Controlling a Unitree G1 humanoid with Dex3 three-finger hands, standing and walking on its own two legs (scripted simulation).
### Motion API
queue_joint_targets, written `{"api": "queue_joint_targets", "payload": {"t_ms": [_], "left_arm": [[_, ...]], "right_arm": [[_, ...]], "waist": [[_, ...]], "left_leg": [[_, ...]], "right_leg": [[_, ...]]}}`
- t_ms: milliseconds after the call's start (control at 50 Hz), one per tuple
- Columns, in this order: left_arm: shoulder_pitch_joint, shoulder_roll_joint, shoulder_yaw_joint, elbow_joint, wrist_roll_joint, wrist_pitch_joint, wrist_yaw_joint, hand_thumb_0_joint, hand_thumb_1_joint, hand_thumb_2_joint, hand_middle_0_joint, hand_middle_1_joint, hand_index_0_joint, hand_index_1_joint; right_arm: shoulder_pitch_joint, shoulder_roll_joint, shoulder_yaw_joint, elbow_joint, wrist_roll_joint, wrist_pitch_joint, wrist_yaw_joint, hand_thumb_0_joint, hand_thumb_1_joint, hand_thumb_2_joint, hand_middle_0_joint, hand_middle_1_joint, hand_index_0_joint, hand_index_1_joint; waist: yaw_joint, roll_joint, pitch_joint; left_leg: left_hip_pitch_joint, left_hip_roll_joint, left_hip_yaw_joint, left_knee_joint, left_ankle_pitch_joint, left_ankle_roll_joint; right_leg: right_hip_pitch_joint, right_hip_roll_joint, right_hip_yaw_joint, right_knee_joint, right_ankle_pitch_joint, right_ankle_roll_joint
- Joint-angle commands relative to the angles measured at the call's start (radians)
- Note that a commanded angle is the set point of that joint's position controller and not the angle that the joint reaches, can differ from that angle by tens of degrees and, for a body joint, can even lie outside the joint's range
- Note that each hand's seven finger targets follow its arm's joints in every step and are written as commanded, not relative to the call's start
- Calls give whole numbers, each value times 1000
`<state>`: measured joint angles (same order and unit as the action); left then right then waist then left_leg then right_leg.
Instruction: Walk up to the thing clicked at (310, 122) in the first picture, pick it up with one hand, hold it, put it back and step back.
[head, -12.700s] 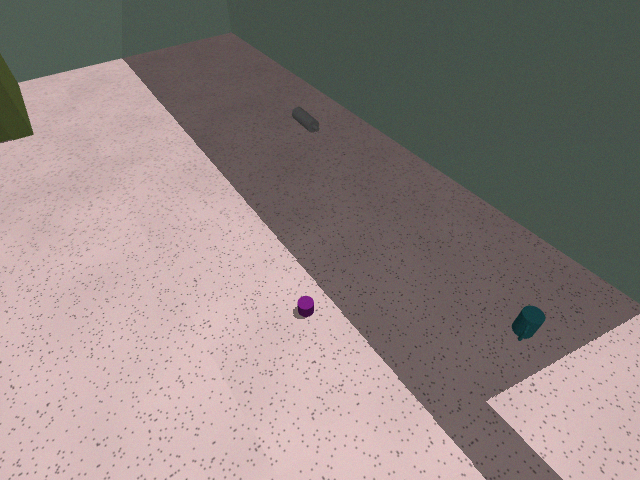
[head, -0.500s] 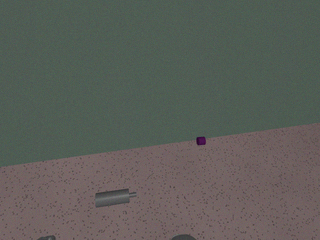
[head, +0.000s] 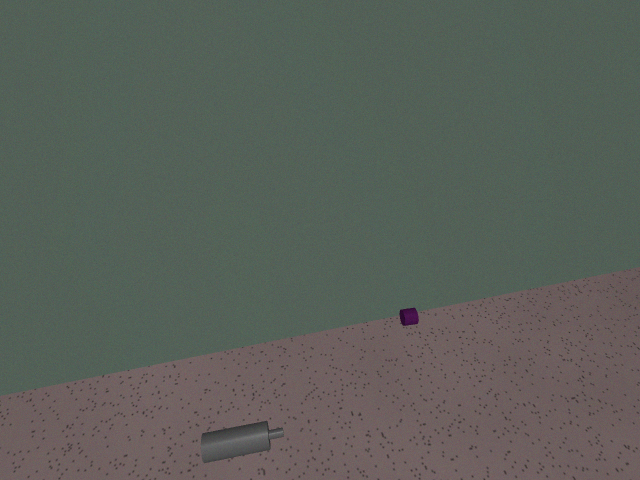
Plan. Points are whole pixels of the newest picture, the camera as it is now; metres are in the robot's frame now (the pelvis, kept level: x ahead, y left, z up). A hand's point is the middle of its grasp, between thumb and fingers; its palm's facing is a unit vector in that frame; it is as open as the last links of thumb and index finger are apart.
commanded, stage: walk up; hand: left
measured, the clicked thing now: (244, 439) +0.43 +0.23 -0.74
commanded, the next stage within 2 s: none
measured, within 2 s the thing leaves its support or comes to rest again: neither
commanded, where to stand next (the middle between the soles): +0.04 -0.01 m, yaw +3 degrees
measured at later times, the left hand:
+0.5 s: hand out of the picture +0.10 +0.25 -0.15, palm faces +0.00 -0.94 -0.34, open 7.4 cm
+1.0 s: hand out of the picture +0.09 +0.25 -0.15, palm faces +0.00 -0.94 -0.33, open 7.4 cm
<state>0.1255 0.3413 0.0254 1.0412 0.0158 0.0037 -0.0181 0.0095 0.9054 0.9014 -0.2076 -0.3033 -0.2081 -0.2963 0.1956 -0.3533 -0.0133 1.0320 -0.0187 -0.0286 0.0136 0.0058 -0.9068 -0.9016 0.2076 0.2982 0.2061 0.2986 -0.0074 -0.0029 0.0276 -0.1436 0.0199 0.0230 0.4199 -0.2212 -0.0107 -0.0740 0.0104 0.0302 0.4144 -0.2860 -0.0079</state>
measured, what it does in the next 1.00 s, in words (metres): stands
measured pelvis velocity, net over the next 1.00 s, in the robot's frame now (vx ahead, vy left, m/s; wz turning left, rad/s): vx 0.01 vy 0.00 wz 0.00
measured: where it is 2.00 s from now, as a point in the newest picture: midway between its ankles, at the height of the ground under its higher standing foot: outside the picture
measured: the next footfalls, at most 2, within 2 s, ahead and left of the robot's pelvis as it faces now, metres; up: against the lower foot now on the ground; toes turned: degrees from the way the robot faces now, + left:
right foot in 1.32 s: +0.12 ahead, -0.19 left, +0.00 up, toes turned -1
left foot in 1.80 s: -0.02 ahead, +0.17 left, +0.00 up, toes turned +9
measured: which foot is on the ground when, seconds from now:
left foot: down 0.00-1.00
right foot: down 0.00-1.00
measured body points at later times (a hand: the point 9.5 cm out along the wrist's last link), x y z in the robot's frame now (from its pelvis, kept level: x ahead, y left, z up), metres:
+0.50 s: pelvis +0.02 +0.00 +0.00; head +0.02 +0.00 +0.45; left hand +0.10 +0.30 -0.13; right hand +0.10 -0.31 -0.12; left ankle +0.01 +0.13 -0.74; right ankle -0.03 -0.12 -0.74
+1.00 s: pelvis +0.01 +0.00 +0.01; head +0.01 +0.00 +0.45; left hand +0.09 +0.29 -0.13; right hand +0.09 -0.31 -0.12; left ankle +0.01 +0.13 -0.74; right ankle -0.03 -0.12 -0.74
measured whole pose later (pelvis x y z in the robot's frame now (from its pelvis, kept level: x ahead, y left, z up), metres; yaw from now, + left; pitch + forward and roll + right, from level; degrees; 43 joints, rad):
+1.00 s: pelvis +0.01 +0.00 +0.01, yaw +0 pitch -3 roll +0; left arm 0.11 0.34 0.03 1.12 0.01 0.00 0.00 0.01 0.91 0.90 -0.21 -0.30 -0.21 -0.30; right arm 0.12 -0.35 -0.01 1.11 -0.01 -0.02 0.00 0.01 -0.91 -0.90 0.21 0.30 0.21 0.30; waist -0.01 -0.01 0.05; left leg -0.10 0.03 0.02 0.34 -0.19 -0.02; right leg -0.02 0.02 0.03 0.31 -0.24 -0.01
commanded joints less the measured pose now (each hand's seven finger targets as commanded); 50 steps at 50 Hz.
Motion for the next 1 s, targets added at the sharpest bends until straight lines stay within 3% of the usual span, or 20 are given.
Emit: {"api": "queue_joint_targets", "payload": {"t_ms": [0,60,300,380,780,980], "left_arm": [[-51,225,50,-51,-8,-27,14,0,900,900,-200,-300,-200,-300],[-59,226,48,-38,-8,-28,17,0,900,900,-200,-300,-200,-300],[-58,217,42,-6,-13,-25,25,0,900,900,-200,-300,-200,-300],[-72,217,39,0,-10,-23,26,0,900,900,-200,-300,-200,-300],[-52,221,46,15,-6,-24,30,0,900,900,-200,-300,-200,-300],[-54,215,43,13,-5,-21,25,0,900,900,-200,-300,-200,-300]], "right_arm": [[-62,-221,-46,-58,0,-33,-21,0,-900,-900,200,300,200,300],[-63,-217,-47,-50,5,-32,-25,0,-900,-900,200,300,200,300],[-96,-209,-48,-34,7,-22,-30,0,-900,-900,200,300,200,300],[-109,-213,-47,-26,8,-16,-31,0,-900,-900,200,300,200,300],[-136,-202,-44,-5,8,-9,-30,0,-900,-900,200,300,200,300],[-133,-203,-39,3,6,-13,-30,0,-900,-900,200,300,200,300]], "waist": [[15,15,-6],[10,14,-53],[7,8,-92],[3,5,-59],[5,-10,-61],[9,8,-29]], "left_leg": [[39,98,-103,-84,173,47],[53,103,-92,-75,248,48],[118,113,-72,-62,364,50],[104,111,-73,-78,315,49],[116,103,-64,-83,295,47],[90,100,-74,-111,238,48]], "right_leg": [[-63,-108,93,-109,184,-46],[-6,-115,86,-104,279,-45],[9,-120,66,-95,402,-32],[-7,-117,69,-117,360,-30],[5,-113,62,-132,370,-25],[-10,-104,65,-149,280,-23]]}}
